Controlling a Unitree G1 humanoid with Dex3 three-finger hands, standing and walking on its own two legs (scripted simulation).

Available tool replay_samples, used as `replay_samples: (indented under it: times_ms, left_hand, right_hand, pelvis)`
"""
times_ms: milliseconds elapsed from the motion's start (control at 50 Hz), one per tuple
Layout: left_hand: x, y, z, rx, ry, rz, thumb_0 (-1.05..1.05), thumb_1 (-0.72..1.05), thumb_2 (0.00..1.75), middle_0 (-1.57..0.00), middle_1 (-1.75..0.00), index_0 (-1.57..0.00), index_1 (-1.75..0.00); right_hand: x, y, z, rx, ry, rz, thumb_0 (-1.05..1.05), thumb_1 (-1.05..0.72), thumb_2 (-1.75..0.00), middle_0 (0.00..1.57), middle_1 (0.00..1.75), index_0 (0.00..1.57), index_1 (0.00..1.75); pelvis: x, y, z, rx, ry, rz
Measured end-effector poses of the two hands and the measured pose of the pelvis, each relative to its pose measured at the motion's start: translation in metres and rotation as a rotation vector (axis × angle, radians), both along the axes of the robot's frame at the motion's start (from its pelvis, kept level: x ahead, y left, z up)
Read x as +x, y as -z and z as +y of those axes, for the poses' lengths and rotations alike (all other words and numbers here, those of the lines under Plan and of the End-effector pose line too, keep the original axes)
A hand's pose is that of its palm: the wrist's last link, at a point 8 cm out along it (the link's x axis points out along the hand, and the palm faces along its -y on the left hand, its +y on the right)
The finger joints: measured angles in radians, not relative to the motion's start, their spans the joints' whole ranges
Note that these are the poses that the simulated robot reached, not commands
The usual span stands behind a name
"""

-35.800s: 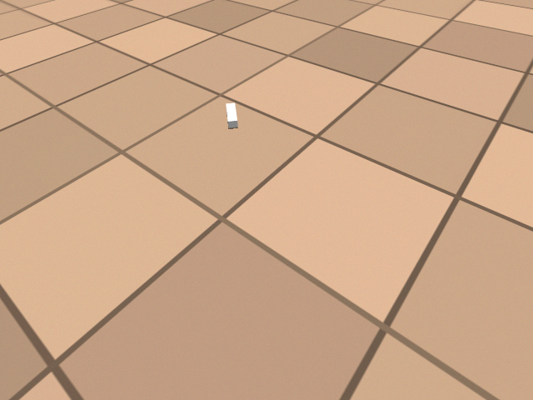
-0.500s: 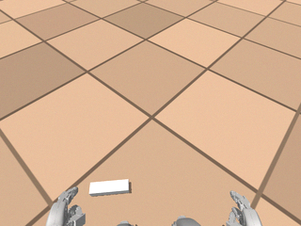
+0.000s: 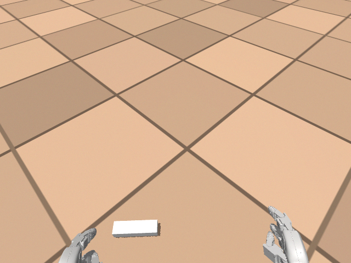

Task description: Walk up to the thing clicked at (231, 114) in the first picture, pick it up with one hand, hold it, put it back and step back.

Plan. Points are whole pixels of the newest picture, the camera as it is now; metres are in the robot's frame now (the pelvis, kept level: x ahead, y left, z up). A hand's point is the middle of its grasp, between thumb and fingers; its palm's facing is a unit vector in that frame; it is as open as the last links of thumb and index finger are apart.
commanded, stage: home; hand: left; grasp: from above
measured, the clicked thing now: (135, 228) +0.45 +0.21 -0.69
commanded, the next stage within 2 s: stand in 1.66 s
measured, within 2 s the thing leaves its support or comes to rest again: neither
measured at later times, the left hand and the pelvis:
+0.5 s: hand out of the picture +0.16 +0.18 -0.05, palm faces +0.04 -0.98 -0.20, open 7.4 cm; pelvis +0.00 +0.00 +0.00, yaw +0 degrees
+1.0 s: hand out of the picture +0.17 +0.18 -0.04, palm faces +0.04 -0.98 -0.20, open 7.4 cm; pelvis +0.00 +0.00 +0.00, yaw +0 degrees
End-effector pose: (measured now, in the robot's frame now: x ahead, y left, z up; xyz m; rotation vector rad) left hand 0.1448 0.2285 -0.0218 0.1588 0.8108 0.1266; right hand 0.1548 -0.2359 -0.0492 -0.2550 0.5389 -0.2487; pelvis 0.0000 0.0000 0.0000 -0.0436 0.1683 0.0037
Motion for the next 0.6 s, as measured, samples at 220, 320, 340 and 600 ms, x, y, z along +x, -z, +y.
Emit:
replay_samples:
  times_ms: [220,320,340,600]
  left_hand:
    - [0.005,-0.002,0.000,0.009,0.010,-0.004,0.01,0.90,0.90,-0.20,-0.30,-0.20,-0.30]
    - [0.005,-0.001,-0.001,0.007,0.010,-0.004,0.01,0.90,0.90,-0.20,-0.30,-0.20,-0.30]
    - [0.005,-0.001,-0.001,0.005,0.010,-0.005,0.01,0.90,0.90,-0.20,-0.30,-0.20,-0.30]
    - [0.002,-0.002,0.001,0.011,0.019,-0.012,0.01,0.90,0.90,-0.20,-0.30,-0.20,-0.30]
  right_hand:
    - [-0.013,0.008,-0.003,0.006,0.025,0.044,0.02,-0.90,-0.90,0.21,0.30,0.20,0.30]
    - [-0.017,0.010,-0.005,0.006,0.035,0.052,0.02,-0.90,-0.90,0.21,0.30,0.20,0.30]
    - [-0.018,0.010,-0.005,0.005,0.035,0.052,0.02,-0.90,-0.90,0.21,0.30,0.20,0.30]
    - [-0.016,0.006,-0.005,-0.002,0.031,0.032,0.02,-0.90,-0.90,0.21,0.30,0.20,0.30]
  pelvis:
    - [0.003,0.000,0.000,0.002,0.005,-0.001]
    - [0.002,0.000,0.000,0.002,0.007,-0.002]
    - [0.002,0.000,0.000,0.002,0.007,-0.003]
    - [-0.002,0.000,0.002,0.001,0.009,-0.007]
